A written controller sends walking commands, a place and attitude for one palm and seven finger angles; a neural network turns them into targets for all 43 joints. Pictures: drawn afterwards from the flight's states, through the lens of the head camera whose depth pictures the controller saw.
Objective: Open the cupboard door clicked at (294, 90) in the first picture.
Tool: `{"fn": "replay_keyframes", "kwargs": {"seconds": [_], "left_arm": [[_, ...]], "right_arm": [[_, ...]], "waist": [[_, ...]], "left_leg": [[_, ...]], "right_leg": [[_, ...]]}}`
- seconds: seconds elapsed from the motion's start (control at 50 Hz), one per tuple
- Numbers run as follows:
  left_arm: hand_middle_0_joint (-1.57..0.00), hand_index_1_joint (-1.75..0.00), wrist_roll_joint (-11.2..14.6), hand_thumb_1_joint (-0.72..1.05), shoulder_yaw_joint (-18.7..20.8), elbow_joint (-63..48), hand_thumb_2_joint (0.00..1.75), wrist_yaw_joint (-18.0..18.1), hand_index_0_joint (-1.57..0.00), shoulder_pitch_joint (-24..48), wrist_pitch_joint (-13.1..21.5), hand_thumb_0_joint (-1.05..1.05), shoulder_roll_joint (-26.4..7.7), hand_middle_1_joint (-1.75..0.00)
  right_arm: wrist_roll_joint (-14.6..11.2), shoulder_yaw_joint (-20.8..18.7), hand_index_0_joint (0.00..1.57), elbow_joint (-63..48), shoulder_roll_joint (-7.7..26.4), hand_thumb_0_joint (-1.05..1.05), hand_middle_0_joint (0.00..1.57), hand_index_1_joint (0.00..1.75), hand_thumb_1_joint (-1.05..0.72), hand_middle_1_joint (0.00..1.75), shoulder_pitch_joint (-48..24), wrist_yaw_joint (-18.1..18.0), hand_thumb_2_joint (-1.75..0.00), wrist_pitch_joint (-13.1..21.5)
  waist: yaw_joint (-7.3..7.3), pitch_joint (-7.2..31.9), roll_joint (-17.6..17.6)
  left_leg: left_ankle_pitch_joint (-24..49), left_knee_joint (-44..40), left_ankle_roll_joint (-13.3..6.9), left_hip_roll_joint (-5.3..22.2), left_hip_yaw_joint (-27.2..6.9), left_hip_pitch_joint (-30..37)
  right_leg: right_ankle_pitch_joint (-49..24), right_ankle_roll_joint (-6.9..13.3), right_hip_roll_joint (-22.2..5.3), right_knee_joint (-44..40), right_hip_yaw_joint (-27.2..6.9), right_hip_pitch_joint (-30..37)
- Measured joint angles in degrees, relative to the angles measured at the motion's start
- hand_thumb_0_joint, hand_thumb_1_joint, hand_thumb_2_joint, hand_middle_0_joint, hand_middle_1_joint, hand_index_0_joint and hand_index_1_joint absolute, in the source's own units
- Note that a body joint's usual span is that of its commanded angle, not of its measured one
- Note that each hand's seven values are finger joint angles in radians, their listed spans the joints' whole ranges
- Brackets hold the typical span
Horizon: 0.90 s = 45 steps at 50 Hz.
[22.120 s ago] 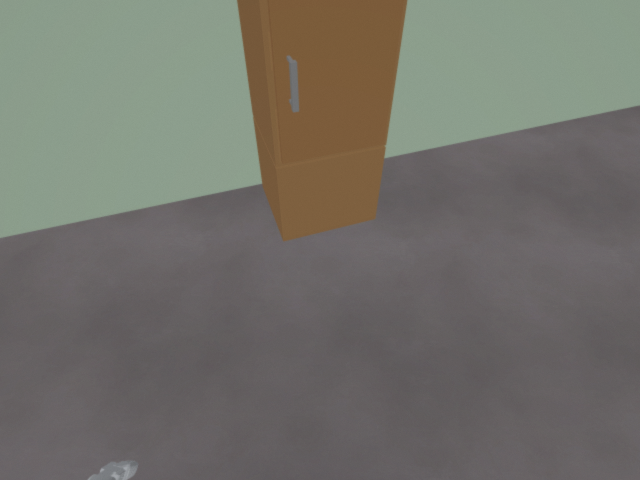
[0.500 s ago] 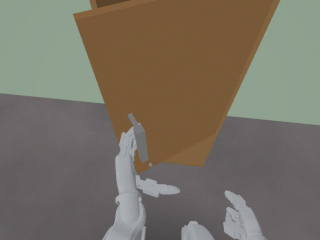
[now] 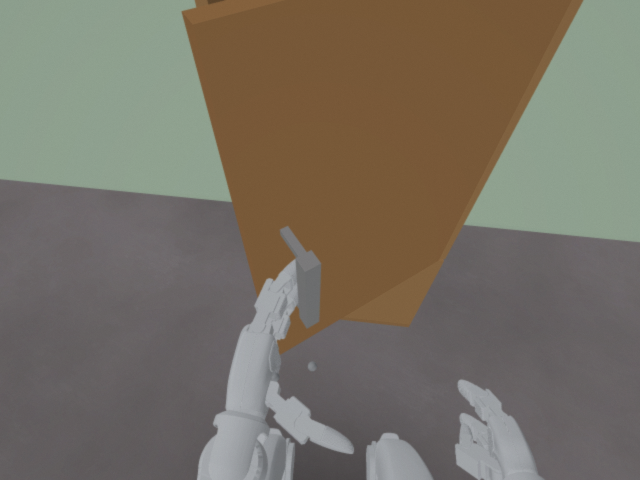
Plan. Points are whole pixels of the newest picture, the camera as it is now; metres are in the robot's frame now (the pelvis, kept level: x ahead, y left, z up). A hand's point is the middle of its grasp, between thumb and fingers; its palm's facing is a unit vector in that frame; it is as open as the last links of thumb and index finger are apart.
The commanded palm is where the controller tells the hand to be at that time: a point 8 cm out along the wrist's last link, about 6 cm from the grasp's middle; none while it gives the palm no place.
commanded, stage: slide the hand sideways off the handle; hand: left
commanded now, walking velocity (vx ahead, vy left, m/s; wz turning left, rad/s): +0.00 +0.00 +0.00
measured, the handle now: (300, 281) +0.34 +0.04 +0.06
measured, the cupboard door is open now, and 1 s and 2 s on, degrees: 39 39 39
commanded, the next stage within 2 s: draw the hand back to the body in 0.74 s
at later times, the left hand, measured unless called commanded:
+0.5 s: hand (258, 404) +0.20 +0.08 +0.04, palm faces -0.09 -1.00 +0.00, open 16.3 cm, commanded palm +0.18 +0.13 +0.05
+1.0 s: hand (213, 412) +0.19 +0.11 +0.08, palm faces -0.10 -0.99 -0.05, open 16.3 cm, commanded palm +0.16 +0.18 +0.09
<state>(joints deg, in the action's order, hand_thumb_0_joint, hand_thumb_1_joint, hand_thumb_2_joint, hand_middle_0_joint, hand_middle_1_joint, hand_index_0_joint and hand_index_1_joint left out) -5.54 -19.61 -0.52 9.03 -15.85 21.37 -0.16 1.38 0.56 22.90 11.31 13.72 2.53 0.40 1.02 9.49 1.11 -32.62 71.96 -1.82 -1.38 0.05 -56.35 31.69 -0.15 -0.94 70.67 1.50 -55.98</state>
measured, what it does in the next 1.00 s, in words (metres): stands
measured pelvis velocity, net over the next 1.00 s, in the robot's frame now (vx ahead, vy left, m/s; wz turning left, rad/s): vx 0.00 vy -0.02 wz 0.00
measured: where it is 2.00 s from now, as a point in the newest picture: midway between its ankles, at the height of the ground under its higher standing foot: outside the picture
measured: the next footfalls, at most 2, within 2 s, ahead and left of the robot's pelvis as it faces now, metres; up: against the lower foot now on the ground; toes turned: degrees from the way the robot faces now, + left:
none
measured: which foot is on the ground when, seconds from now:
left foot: down 0.00-1.00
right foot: down 0.00-1.00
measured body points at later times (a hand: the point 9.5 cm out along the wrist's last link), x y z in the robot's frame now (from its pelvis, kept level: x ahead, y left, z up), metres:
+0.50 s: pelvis +0.01 -0.01 -0.01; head +0.08 -0.01 +0.44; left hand +0.20 +0.13 +0.05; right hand +0.21 -0.23 -0.08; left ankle +0.02 +0.10 -0.63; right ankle +0.02 -0.13 -0.63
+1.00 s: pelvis +0.00 -0.02 -0.01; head +0.05 -0.02 +0.44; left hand +0.19 +0.17 +0.08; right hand +0.19 -0.24 -0.08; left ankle +0.02 +0.10 -0.63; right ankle +0.02 -0.13 -0.63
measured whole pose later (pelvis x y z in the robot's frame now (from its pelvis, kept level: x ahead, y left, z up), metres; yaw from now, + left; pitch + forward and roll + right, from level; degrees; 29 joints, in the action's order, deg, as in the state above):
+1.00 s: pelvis +0.00 -0.02 -0.01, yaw +0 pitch +16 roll -2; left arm 9.7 -1.8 -17.8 -8.9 -32.3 20.6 -12.3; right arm -1.3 0.0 22.3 11.7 13.8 -2.5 1.9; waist -0.5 10.1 2.1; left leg -33.9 75.1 0.1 0.2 -2.9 -57.0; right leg 32.6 1.6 0.7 72.5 4.3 -55.7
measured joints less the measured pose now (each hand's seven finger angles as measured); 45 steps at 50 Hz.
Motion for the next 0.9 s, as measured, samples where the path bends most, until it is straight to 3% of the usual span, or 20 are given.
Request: {"fn": "replay_keyframes", "kwargs": {"seconds": [0.06,0.2,0.42,0.62,0.74,0.9], "left_arm": [[-0.13,-0.3,0.56,-0.5,0.57,-1.36,0.3,-0.95,-0.15,-1.3,-0.47,-0.02,-1.91,-0.29],[-0.14,-0.3,5.05,-0.5,3.64,-6.15,0.3,-3.8,-0.15,-6.0,-0.88,-0.02,-3.98,-0.3],[-0.14,-0.3,6.04,-0.5,5.76,-9.74,0.3,-9.66,-0.15,-12.58,0.02,-0.01,-5.57,-0.3],[-0.14,-0.3,11.07,-0.5,12.28,-13.02,0.3,-13.06,-0.15,-15.81,2.73,-0.02,-8.31,-0.3],[-0.14,-0.3,12.27,-0.5,13.43,-12.71,0.3,-16.92,-0.15,-16.95,0.77,-0.02,-8.91,-0.3],[-0.15,-0.3,14.49,-0.5,15.22,-13.61,0.3,-17.14,-0.15,-16.81,1.52,-0.02,-9.77,-0.3]], "right_arm": [[-0.15,0.33,0.2,-0.47,-0.24,0.01,0.2,0.3,-0.91,0.3,-0.6,-0.27,-0.9,-0.6],[-0.73,1.08,0.2,-1.37,-0.32,0.01,0.2,0.3,-0.91,0.3,-0.93,-1.27,-0.9,-0.35],[-0.8,0.35,0.2,-2.57,0.3,0.01,0.21,0.3,-0.9,0.3,-0.41,-1.77,-0.9,0.1],[-1.32,-0.36,0.2,-1.35,0.8,0.01,0.2,0.3,-0.9,0.3,-0.35,-2.98,-0.9,1.29],[-1.87,-0.62,0.2,-1.12,0.7,0.01,0.2,0.3,-0.9,0.3,-0.29,-3.8,-0.9,1.05],[-1.87,-0.7,0.2,-0.87,0.72,0.01,0.2,0.3,-0.9,0.3,-0.28,-4.59,-0.9,2.51]], "waist": [[-0.31,-0.34,0.03],[-0.92,-0.42,0.89],[-0.97,0.37,0.23],[-1.22,0.69,0.81],[-1.2,0.83,0.84],[-1.16,0.96,0.84]], "left_leg": [[-0.43,0.77,0.12,0.11,-0.36,-0.25],[-0.52,0.34,0.35,0.25,-1.13,0.41],[-1.39,1.65,0.96,0.54,-1.49,-0.69],[-1.9,3.41,1.65,1.07,-2.46,-2.11],[-1.75,3.55,1.8,1.27,-2.43,-2.2],[-1.71,4.58,1.95,1.44,-2.86,-3.16]], "right_leg": [[0.36,0.1,0.11,0.51,0.36,-0.06],[0.39,0.3,0.28,-0.39,1.11,1.0],[1.41,0.9,0.57,1.2,1.46,-0.24],[1.85,1.59,1.12,2.6,2.42,-1.4],[1.66,1.73,1.31,2.79,2.39,-1.61],[1.51,1.87,1.5,3.47,2.81,-2.34]]}}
